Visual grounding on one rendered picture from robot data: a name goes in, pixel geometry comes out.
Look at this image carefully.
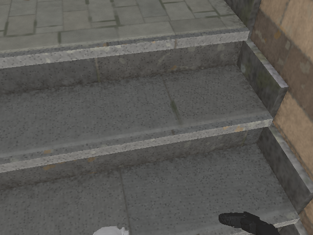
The right robot hand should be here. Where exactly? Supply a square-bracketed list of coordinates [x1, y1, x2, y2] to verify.
[218, 211, 281, 235]

